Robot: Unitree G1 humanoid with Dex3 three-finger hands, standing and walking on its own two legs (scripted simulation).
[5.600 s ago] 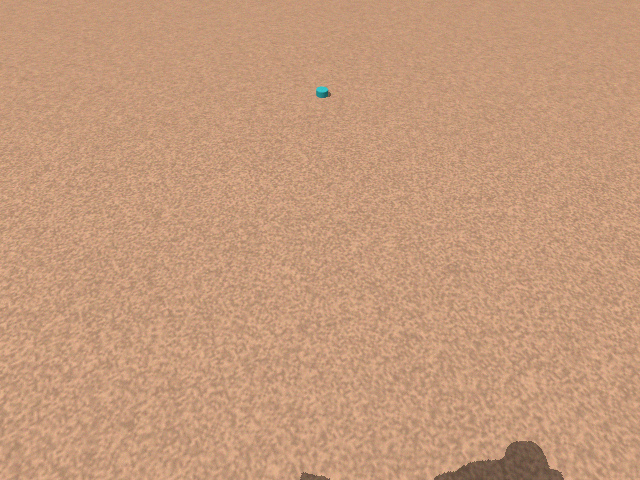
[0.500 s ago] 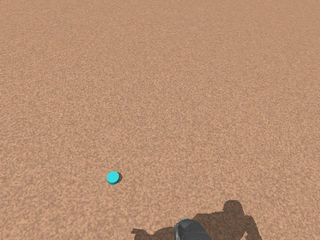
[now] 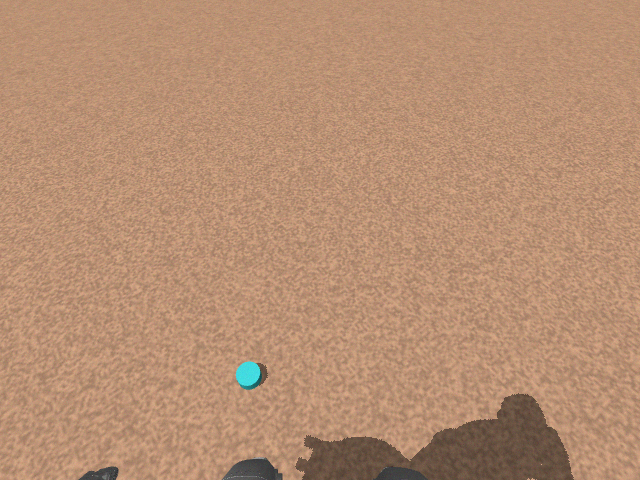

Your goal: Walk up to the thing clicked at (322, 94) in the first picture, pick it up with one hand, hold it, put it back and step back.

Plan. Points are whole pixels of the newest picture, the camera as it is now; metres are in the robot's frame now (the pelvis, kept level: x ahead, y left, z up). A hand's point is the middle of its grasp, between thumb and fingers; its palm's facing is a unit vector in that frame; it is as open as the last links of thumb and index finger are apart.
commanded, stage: walk up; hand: left
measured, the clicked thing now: (249, 375) +0.49 +0.24 -0.74
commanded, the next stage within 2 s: stand in 1.56 s
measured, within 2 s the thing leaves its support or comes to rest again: neither
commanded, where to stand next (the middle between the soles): +0.09 +0.00 m, yaw +0 degrees
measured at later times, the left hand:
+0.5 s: hand out of the picture +0.07 +0.28 -0.14, palm faces +0.02 -0.94 -0.34, open 7.4 cm
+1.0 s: hand out of the picture +0.13 +0.26 -0.14, palm faces +0.00 -0.95 -0.32, open 7.4 cm
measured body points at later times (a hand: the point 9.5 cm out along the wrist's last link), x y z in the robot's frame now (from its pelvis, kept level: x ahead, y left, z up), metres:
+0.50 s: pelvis +0.03 +0.02 +0.01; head +0.04 +0.02 +0.46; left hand +0.06 +0.33 -0.12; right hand +0.15 -0.27 -0.11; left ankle +0.06 +0.14 -0.73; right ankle +0.06 -0.12 -0.73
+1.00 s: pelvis +0.04 +0.01 +0.02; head +0.05 +0.01 +0.47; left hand +0.13 +0.31 -0.11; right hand +0.12 -0.29 -0.11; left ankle +0.06 +0.14 -0.73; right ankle +0.06 -0.12 -0.73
